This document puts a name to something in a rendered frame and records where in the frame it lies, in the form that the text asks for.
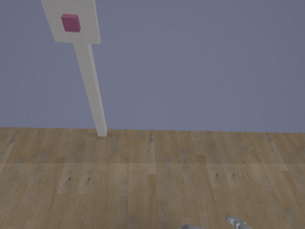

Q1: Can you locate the right robot hand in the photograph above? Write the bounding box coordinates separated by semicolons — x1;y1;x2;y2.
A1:
226;215;252;229

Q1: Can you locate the panel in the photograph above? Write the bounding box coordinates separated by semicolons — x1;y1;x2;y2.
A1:
40;0;108;136

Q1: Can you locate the button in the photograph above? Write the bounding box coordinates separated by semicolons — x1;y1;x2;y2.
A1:
61;13;81;32

